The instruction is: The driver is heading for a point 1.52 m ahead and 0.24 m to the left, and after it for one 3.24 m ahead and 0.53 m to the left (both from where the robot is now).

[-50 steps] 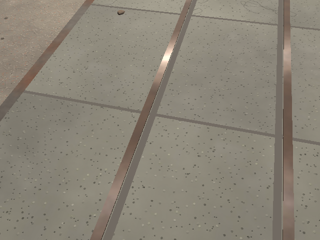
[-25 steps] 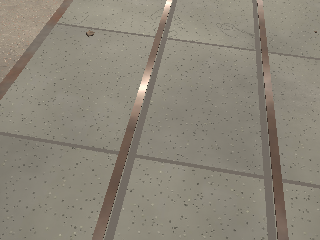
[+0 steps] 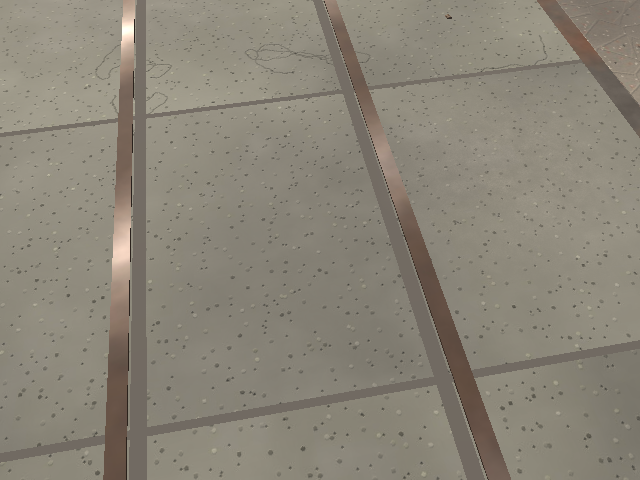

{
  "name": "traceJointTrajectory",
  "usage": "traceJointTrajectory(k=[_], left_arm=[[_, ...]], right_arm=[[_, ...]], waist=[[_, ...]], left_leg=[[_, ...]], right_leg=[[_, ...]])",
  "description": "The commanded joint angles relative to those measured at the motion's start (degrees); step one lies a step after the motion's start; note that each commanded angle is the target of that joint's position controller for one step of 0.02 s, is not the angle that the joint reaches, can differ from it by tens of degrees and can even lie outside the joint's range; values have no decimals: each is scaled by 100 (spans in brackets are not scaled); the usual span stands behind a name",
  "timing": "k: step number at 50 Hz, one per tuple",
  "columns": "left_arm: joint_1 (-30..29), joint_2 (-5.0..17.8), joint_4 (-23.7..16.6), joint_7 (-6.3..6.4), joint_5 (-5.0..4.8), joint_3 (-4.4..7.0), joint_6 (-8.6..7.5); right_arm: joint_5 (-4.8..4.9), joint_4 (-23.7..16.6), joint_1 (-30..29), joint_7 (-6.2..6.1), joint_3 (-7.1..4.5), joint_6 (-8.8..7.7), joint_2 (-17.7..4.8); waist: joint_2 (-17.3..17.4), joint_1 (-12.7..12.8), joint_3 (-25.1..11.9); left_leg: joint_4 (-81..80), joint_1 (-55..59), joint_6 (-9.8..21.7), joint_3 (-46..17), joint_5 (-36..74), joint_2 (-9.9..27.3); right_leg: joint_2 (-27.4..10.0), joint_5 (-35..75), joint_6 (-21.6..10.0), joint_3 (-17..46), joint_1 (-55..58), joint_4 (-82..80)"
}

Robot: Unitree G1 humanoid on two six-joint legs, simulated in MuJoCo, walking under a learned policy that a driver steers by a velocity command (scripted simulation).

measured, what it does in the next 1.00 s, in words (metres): walks ahead, turning left: left foot, then right foot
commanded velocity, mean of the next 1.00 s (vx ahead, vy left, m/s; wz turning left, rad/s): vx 0.50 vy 0.00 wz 0.23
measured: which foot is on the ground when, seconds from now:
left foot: up 0.00-0.36, down 0.38-0.92, up 0.94-1.00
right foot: down 0.00-0.40, up 0.42-0.90, down 0.92-1.00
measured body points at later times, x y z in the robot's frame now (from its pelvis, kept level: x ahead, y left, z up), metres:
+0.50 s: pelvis +0.29 +0.05 -0.01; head +0.32 +0.06 +0.44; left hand +0.33 +0.32 -0.14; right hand +0.41 -0.21 -0.12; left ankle +0.35 +0.11 -0.73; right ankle +0.14 -0.05 -0.64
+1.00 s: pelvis +0.57 +0.05 -0.01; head +0.60 +0.05 +0.44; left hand +0.69 +0.34 -0.09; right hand +0.65 -0.23 -0.14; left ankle +0.39 +0.11 -0.67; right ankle +0.67 -0.02 -0.73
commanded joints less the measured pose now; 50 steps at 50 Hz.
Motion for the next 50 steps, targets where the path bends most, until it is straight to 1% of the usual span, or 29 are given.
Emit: traceJointTrajectory(k=[1, 4, 6, 9, 13, 15, 16, 18, 19, 20, 21, 22, 23, 24, 25, 26, 27, 30, 33, 36, 41, 43, 44, 45, 46, 47, 48, 49, 50], left_arm=[[216, 726, -271, 10, -58, 170, -209], [559, 835, -196, 1, -40, 200, -239], [762, 719, -116, -1, -42, 157, -263], [1104, 666, 39, 10, -24, 109, -332], [1349, 711, 187, 71, 72, 67, -363], [1296, 755, 252, 127, 119, 58, -362], [1168, 790, 256, 152, 134, 55, -365], [1022, 897, 290, 176, 175, 60, -363], [955, 909, 292, 176, 166, 47, -343], [946, 776, 150, 189, 136, -22, -369], [1409, 354, -31, 102, -21, -94, -401], [1084, 677, -32, 107, 175, -50, -428], [663, 711, -164, 69, 153, -54, -468], [382, 667, -231, 46, 142, -88, -511], [289, 603, -274, 33, 161, -97, -471], [348, 553, -299, 24, 219, -122, -376], [409, 484, -300, 7, 243, -142, -285], [143, 385, -424, -20, 250, -186, -154], [-668, 377, -700, -28, 230, -204, -138], [-1211, 331, -871, -53, 187, -239, -159], [-1862, 379, -1161, -66, 120, -283, -250], [-1582, 511, -1136, -48, 104, -251, -300], [-1204, 603, -1031, -17, 92, -214, -327], [-581, 728, -839, 41, 93, -153, -369], [152, 975, -692, 122, 163, -63, -449], [969, 1431, -701, 232, 300, 49, -453], [727, 1712, -696, 214, 281, 131, -343], [381, 1126, -734, 185, 197, 55, -282], [125, 666, -761, 151, 143, -54, -288]], right_arm=[[-91, -262, 441, 30, -125, 150, -501], [-71, -511, -254, 48, -110, 200, -463], [-51, -560, -565, 76, -82, 186, -420], [3, -652, -1029, 125, -42, 144, -376], [57, -831, -1552, 182, -29, 99, -434], [65, -854, -1512, 214, -45, 82, -484], [74, -804, -1324, 213, -61, 77, -504], [78, -526, -453, 142, -151, 68, -646], [40, -244, 401, 92, -213, 31, -718], [-66, -54, 1343, 29, -319, 2, -1057], [-91, -20, 1578, 21, -504, 18, -1714], [179, -15, 1099, 103, -433, 74, -1344], [215, -128, 633, 116, -394, 94, -1154], [171, -141, 447, 123, -339, 89, -916], [163, -107, 397, 97, -307, 76, -822], [183, -47, 366, 73, -272, 56, -734], [201, -18, 414, 66, -272, 19, -764], [222, 58, 642, 44, -334, -25, -942], [226, 117, 938, 31, -358, 2, -965], [224, 172, 1236, 15, -383, 22, -976], [120, 173, 1518, -58, -408, 60, -1023], [101, 77, 1275, -105, -437, 61, -1115], [95, 11, 1064, -107, -452, 56, -1173], [113, -29, 919, -79, -457, 31, -1215], [176, -53, 883, -19, -420, -17, -1093], [313, -253, 1045, 1, -293, -63, -613], [308, -381, 1599, -7, -258, -20, -516], [115, -148, 1428, -59, -300, 92, -892], [57, -142, 1034, 8, -297, 105, -869]], waist=[[-138, -138, -488], [-252, 55, -222], [-359, 198, -152], [-415, 439, -130], [-411, 603, 48], [-438, 495, 138], [-449, 362, 102], [-483, -31, -366], [-333, -423, -810], [14, -775, -1388], [1429, -435, -1827], [776, -304, -1614], [369, -175, -870], [-64, -126, -541], [-143, 9, -329], [-57, 157, -317], [62, 215, -373], [129, 193, -315], [160, -42, -90], [231, -279, -145], [317, -483, -161], [383, -260, -203], [413, -61, -298], [311, 231, -572], [-70, 592, -1060], [-854, 801, -1975], [-1934, 338, -2146], [-882, 210, -1327], [-319, 229, -712]], left_leg=[[-407, -550, -123, -88, 228, 111], [-1165, -978, -236, -36, 874, 94], [-1838, -1141, -213, 6, 1430, 99], [-2544, -1146, -47, 107, 2016, 40], [-3118, -1232, 256, 232, 1935, -118], [-3360, -1023, 452, 247, 1574, -256], [-3495, -665, 567, 300, 1343, -398], [-3658, 481, 806, 492, 889, -864], [-4010, 1475, 962, 530, 1055, -1012], [-4087, 2880, 1301, -607, 705, -105], [-4632, 4255, 2240, -3744, 515, 1372], [-5159, 4074, 2208, -4436, 556, 1338], [-5150, 3337, 2101, -3458, 645, 1203], [-5263, 2748, 1963, -2905, 1231, 956], [-5338, 2322, 1811, -2505, 1692, 705], [-5425, 2006, 1677, -2172, 2041, 466], [-5473, 1867, 1655, -1993, 2281, 353], [-5673, 1605, 1696, -1745, 2307, 141], [-5803, 1644, 1555, -1746, 2144, -4], [-5610, 1983, 1374, -1771, 2387, -91], [-5072, 2533, 1310, -2103, 3169, 42], [-4820, 2446, 1151, -2287, 3316, 110], [-4573, 2237, 1037, -2310, 3569, 73], [-3978, 2044, 914, -2251, 3913, -114], [-2847, 1608, 764, -1939, 3555, -490], [-1214, 671, 602, -1298, 1672, -923], [-253, -672, 539, -770, -1408, -1482], [223, -1062, 576, -764, -900, -891], [87, -946, 548, -716, -357, -744]], right_leg=[[-1464, 1902, -936, 1718, 634, -1358], [-1344, 1431, -854, 1763, 577, -1565], [-1321, 1472, -703, 1607, 859, -1650], [-1393, 2001, -487, 1371, 1356, -1639], [-1661, 2337, -408, 1169, 2039, -1618], [-1822, 2740, -335, 1019, 2245, -1528], [-1832, 3378, -256, 853, 2246, -1335], [-1754, 5150, -94, 532, 2298, -221], [-1570, 5265, 14, 275, 2061, 900], [-1385, 3779, 134, 78, 982, 2487], [-164, -322, 481, -193, -1227, 4750], [-271, -1486, 400, 609, -1949, 5167], [-626, -1024, 396, 689, -2157, 5053], [-828, -734, 425, 638, -2052, 4721], [-965, -686, 480, 615, -1895, 4385], [-1062, -663, 577, 600, -1637, 4086], [-1075, -672, 668, 547, -1483, 3899], [-1115, -433, 904, 360, -1643, 3342], [-1151, 280, 1076, 279, -2034, 2441], [-1050, 865, 1105, 290, -2092, 1713], [-796, 812, 987, 326, -1959, 922], [-717, 539, 856, 425, -1316, 513], [-614, 306, 767, 405, -671, 330], [-484, 215, 654, 338, 223, 73], [-925, 125, 446, 714, 1401, -184], [-2424, -1260, 112, 2321, 2819, -426], [-3314, -1481, -422, 4635, 3218, -1093], [-3120, -2034, -404, 4293, 2491, -1047], [-2769, -1638, -303, 3387, 1755, -1175]])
